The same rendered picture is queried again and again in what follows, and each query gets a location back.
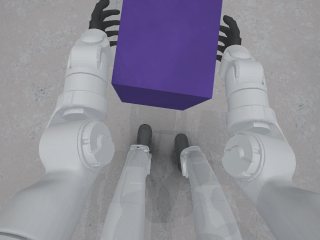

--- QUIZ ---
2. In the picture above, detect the robot left hand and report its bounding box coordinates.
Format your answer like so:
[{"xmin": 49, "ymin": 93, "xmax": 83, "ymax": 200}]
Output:
[{"xmin": 88, "ymin": 0, "xmax": 120, "ymax": 47}]

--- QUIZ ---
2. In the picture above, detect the right robot upper arm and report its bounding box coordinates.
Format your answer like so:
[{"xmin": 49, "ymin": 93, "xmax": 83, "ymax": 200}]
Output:
[{"xmin": 221, "ymin": 131, "xmax": 320, "ymax": 240}]

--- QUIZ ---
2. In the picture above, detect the carton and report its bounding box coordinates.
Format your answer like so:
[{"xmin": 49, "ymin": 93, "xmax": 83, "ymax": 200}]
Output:
[{"xmin": 111, "ymin": 0, "xmax": 223, "ymax": 111}]

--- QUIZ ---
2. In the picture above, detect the left robot foot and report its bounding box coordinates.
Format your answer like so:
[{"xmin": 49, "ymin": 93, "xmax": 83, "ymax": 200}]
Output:
[{"xmin": 137, "ymin": 124, "xmax": 152, "ymax": 150}]

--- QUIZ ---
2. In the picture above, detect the robot right hand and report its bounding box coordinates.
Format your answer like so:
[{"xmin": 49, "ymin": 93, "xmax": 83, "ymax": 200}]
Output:
[{"xmin": 216, "ymin": 15, "xmax": 242, "ymax": 62}]

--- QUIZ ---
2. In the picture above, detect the left robot forearm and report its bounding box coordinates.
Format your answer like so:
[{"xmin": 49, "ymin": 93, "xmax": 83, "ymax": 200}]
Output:
[{"xmin": 39, "ymin": 28, "xmax": 112, "ymax": 154}]

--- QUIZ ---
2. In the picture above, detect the right robot forearm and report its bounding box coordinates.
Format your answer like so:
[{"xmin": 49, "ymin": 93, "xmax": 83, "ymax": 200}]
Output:
[{"xmin": 218, "ymin": 44, "xmax": 289, "ymax": 144}]

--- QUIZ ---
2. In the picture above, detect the left robot upper arm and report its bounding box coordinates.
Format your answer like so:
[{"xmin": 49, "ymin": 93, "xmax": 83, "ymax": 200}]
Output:
[{"xmin": 0, "ymin": 118, "xmax": 115, "ymax": 240}]

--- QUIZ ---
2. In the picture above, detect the right robot thigh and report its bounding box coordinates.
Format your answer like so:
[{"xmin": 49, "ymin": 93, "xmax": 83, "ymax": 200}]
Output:
[{"xmin": 180, "ymin": 150, "xmax": 243, "ymax": 240}]

